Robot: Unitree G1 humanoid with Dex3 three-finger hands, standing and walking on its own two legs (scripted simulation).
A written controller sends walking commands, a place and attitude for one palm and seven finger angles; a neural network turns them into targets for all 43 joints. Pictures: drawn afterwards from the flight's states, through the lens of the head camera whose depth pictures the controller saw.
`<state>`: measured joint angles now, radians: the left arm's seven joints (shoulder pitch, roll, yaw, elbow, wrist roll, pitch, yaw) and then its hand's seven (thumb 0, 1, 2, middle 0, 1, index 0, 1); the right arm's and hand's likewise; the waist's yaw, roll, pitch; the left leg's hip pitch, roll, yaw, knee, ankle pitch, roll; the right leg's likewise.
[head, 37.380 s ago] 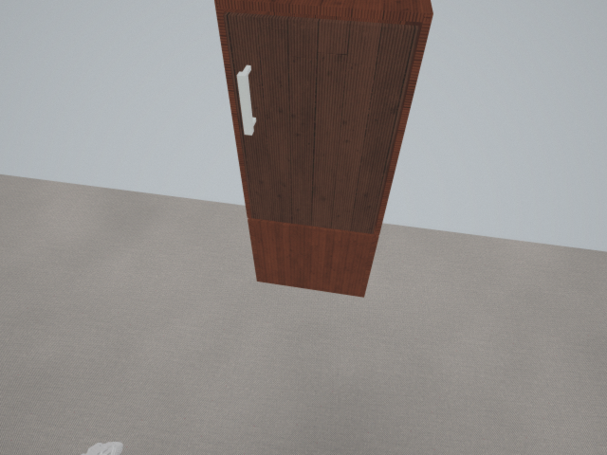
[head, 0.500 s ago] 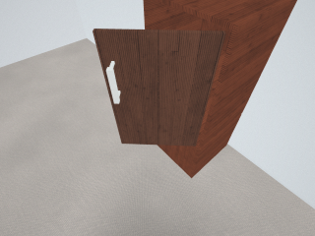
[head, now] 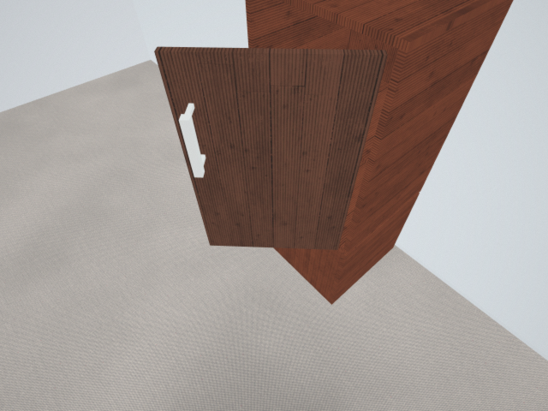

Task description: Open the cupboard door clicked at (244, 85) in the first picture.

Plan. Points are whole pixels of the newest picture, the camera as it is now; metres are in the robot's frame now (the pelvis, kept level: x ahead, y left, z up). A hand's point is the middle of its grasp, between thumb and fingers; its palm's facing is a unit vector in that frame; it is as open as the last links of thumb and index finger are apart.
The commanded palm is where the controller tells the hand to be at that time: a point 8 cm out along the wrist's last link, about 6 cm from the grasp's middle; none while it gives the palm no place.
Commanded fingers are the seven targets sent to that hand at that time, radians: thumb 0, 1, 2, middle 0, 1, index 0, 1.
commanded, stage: come to a stop and stand still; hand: left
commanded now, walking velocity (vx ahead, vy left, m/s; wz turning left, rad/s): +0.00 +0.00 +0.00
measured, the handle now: (194, 141) +0.59 +0.19 +0.05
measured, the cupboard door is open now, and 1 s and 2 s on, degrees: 46 46 46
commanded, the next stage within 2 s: look again from close up in 0.40 s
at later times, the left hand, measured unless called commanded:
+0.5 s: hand out of the picture +0.06 +0.18 -0.17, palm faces +0.00 -0.97 -0.23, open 7.4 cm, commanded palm none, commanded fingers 0.00 0.90 0.90 -0.20 -0.30 -0.20 -0.30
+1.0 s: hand out of the picture +0.06 +0.18 -0.17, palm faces +0.01 -0.97 -0.23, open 7.4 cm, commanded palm none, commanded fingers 0.00 0.90 0.90 -0.20 -0.30 -0.20 -0.30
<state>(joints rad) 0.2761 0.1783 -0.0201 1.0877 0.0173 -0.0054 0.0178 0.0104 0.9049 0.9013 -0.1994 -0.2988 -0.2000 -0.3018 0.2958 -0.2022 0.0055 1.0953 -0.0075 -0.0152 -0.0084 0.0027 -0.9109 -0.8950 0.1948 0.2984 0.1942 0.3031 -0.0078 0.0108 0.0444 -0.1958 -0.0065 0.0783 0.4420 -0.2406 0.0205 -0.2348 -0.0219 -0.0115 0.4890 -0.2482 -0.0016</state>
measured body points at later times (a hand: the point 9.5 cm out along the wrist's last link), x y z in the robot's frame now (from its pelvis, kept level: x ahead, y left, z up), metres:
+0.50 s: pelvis +0.03 -0.01 +0.00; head +0.04 -0.02 +0.45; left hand +0.06 +0.23 -0.15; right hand +0.06 -0.24 -0.16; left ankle +0.00 +0.11 -0.74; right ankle +0.01 -0.12 -0.74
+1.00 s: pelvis +0.04 -0.01 +0.00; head +0.06 -0.01 +0.45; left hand +0.06 +0.23 -0.15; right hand +0.07 -0.25 -0.15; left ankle +0.00 +0.11 -0.74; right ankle +0.01 -0.12 -0.74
